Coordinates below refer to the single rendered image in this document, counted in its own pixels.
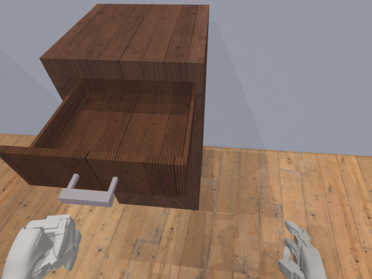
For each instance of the left robot hand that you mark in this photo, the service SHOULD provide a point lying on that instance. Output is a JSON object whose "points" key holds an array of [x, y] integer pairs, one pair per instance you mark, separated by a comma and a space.
{"points": [[53, 238]]}

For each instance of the cabinet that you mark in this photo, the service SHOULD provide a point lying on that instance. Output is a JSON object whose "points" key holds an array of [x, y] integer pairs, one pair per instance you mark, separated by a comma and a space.
{"points": [[156, 42]]}

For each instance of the right robot hand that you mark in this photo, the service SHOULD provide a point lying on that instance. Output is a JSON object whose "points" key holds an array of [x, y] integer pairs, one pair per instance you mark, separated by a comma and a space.
{"points": [[308, 263]]}

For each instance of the drawer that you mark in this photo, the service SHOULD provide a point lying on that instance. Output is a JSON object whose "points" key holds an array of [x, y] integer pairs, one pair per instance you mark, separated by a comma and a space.
{"points": [[139, 131]]}

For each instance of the handle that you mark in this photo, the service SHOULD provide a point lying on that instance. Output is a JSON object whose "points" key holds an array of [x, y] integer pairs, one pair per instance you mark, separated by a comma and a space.
{"points": [[87, 197]]}

